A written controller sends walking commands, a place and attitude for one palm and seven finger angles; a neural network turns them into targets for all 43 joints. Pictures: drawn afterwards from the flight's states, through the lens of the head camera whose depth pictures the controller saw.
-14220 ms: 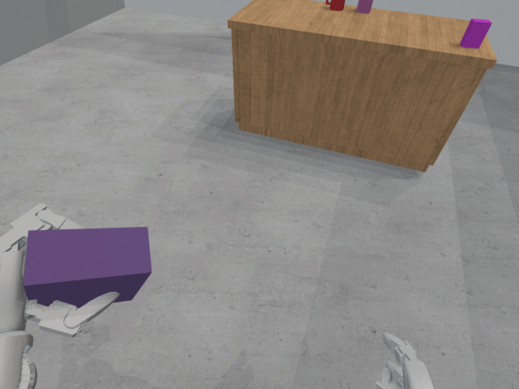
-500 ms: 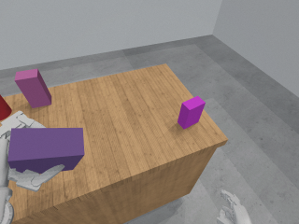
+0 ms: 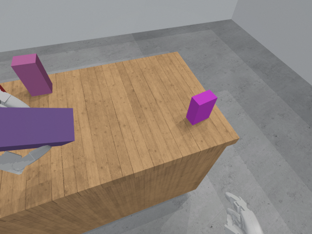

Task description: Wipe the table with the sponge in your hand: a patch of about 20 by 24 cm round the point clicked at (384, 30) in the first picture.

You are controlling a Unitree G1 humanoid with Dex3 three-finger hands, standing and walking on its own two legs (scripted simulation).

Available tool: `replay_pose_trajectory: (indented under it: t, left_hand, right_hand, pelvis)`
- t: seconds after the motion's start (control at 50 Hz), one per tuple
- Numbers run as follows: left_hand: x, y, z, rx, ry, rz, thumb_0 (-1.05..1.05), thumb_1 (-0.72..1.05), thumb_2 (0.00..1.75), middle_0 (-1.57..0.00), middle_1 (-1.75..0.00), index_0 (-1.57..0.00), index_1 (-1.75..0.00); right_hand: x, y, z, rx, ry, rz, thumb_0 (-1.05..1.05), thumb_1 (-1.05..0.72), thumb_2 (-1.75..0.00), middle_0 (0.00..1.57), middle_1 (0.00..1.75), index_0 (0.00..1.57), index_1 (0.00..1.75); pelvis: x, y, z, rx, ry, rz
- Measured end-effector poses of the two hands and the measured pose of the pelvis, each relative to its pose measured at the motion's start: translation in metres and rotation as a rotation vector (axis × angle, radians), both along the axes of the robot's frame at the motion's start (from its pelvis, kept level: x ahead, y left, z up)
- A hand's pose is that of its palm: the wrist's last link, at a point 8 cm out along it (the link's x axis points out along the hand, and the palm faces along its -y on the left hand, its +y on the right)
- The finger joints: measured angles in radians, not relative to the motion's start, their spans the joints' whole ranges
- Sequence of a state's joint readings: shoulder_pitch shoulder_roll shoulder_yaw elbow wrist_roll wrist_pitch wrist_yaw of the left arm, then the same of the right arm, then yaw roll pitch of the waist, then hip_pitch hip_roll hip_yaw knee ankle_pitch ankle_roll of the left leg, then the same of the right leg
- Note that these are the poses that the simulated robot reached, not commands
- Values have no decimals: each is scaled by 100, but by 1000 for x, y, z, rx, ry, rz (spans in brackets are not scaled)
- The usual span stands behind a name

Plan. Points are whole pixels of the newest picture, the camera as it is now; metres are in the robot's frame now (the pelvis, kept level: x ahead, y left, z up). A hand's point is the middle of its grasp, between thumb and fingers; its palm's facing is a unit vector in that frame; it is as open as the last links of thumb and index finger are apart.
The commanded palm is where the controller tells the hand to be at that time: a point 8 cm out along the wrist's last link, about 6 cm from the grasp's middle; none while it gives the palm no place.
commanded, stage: come to a stop and stand still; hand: left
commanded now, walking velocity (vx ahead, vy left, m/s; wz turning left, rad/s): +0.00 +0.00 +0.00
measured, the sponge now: (43, 130) +0.26 +0.23 +0.18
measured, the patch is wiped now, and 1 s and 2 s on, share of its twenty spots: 0.00 0.00 0.00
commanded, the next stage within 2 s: look again from close up in 0.74 s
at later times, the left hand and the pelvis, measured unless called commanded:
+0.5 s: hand out of the picture +0.18 +0.30 +0.17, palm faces +0.41 -0.85 -0.34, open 9.8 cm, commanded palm +0.12 +0.32 +0.18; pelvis -0.03 +0.04 +0.00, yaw +2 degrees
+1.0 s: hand out of the picture +0.16 +0.28 +0.16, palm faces +0.37 -0.87 -0.33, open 9.8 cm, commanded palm +0.11 +0.31 +0.18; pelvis -0.04 +0.03 +0.00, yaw +2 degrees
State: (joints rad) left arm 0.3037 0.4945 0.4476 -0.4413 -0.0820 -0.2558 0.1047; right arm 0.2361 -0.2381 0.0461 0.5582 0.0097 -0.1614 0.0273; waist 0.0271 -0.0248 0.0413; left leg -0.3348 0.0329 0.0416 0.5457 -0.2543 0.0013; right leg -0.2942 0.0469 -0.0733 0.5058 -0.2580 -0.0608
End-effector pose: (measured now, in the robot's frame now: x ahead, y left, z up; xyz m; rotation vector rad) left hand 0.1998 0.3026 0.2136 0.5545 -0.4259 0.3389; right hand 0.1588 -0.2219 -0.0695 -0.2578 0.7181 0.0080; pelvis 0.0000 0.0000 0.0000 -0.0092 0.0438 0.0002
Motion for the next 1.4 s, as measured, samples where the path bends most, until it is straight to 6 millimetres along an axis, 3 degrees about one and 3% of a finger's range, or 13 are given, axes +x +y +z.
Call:
replay_pose_trajectory:
  t: [0.08,0.18,0.28,0.52,0.64,0.82,1.06,1.4]
  left_hand:
    - [-12,-13,-26,-33,109,-72,0,-46,102,-77,-135,-76,-136]
    - [-26,9,-44,-47,177,-18,0,-46,102,-77,-135,-76,-136]
    - [-40,30,-44,-100,117,49,0,-46,102,-77,-135,-76,-136]
    - [-58,40,-37,-135,46,14,0,-46,102,-77,-135,-76,-136]
    - [-67,43,-38,-143,70,30,0,-46,102,-77,-135,-76,-136]
    - [-73,33,-41,-165,100,30,0,-46,102,-77,-135,-76,-136]
    - [-75,15,-36,-163,109,-10,0,-46,102,-77,-135,-76,-136]
    - [-68,5,-40,-185,130,-7,0,-46,102,-77,-135,-76,-136]
  right_hand:
    - [-13,-6,-3,-26,41,-24,1,-91,-90,20,30,20,30]
    - [-23,-8,-4,-69,88,-36,2,-91,-90,20,30,20,30]
    - [-21,3,2,-78,62,-11,2,-91,-90,20,30,20,30]
    - [-6,56,17,0,-69,38,1,-91,-90,20,30,20,30]
    - [-13,67,14,28,-68,50,1,-90,-90,20,30,20,30]
    - [-27,53,10,16,-44,27,2,-90,-90,20,30,20,30]
    - [-34,24,19,-13,-95,-38,2,-91,-90,20,30,20,30]
    - [-34,26,22,-9,-108,-50,2,-91,-90,20,30,20,30]
  pelvis:
    - [1,6,0,6,-2,8]
    - [-3,11,0,4,-17,28]
    - [-10,20,0,-3,-34,38]
    - [-31,40,0,-5,-48,35]
    - [-38,43,1,1,-50,32]
    - [-43,37,2,1,-60,34]
    - [-45,27,3,-6,-71,29]
    - [-40,18,5,-1,-73,5]
